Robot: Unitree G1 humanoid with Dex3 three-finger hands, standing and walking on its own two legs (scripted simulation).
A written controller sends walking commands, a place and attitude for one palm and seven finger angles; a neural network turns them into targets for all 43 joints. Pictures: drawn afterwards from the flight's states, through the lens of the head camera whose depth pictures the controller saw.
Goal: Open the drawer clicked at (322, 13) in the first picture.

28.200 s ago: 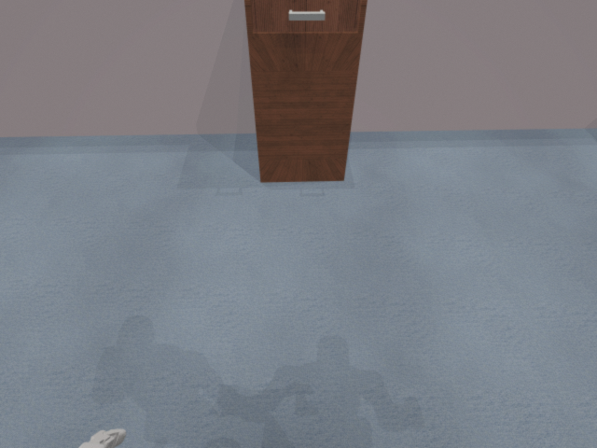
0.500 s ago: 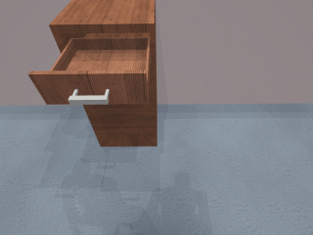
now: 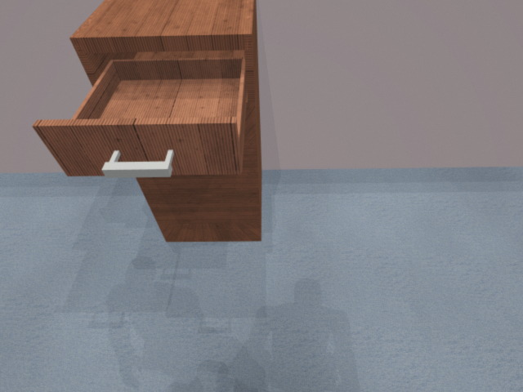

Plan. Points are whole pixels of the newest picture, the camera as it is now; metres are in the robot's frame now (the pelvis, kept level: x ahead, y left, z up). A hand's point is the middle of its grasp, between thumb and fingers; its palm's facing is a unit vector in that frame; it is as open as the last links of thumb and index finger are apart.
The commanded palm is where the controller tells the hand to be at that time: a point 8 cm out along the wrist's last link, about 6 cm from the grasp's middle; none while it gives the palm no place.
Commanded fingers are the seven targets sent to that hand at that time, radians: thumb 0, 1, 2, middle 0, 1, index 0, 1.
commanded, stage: look to check the result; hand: left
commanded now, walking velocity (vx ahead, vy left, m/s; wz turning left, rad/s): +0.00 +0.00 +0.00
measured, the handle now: (140, 162) +0.52 +0.28 +0.04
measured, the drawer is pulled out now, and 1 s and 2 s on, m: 0.29 0.29 0.29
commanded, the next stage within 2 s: stand and wait in 0.12 s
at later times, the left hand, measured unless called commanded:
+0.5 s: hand out of the picture +0.04 +0.19 -0.17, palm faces +0.03 -0.97 -0.25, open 7.4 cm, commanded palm none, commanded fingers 0.00 0.90 0.90 -0.20 -0.30 -0.20 -0.30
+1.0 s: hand out of the picture +0.06 +0.21 -0.16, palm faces +0.01 -0.96 -0.27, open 7.4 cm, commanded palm none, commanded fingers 0.00 0.90 0.90 -0.20 -0.30 -0.20 -0.30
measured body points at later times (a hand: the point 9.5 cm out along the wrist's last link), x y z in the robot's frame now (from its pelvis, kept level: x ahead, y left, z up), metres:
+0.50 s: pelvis +0.01 +0.00 +0.00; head +0.03 -0.02 +0.45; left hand +0.04 +0.24 -0.15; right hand +0.01 -0.24 -0.16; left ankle -0.01 +0.14 -0.74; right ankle +0.00 -0.07 -0.74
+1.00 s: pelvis +0.02 +0.00 +0.00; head +0.04 -0.01 +0.45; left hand +0.06 +0.26 -0.14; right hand +0.04 -0.25 -0.16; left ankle -0.01 +0.14 -0.74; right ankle +0.00 -0.07 -0.74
